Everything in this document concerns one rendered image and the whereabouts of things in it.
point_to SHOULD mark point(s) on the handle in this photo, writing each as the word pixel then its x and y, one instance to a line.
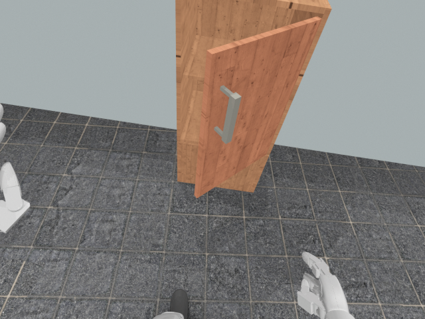
pixel 231 115

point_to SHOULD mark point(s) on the cupboard door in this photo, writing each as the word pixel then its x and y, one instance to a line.
pixel 263 70

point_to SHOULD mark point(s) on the left robot foot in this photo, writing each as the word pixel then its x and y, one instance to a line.
pixel 179 303

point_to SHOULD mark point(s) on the right robot hand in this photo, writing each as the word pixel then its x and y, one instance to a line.
pixel 326 295

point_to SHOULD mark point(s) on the left robot hand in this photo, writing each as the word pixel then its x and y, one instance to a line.
pixel 13 208

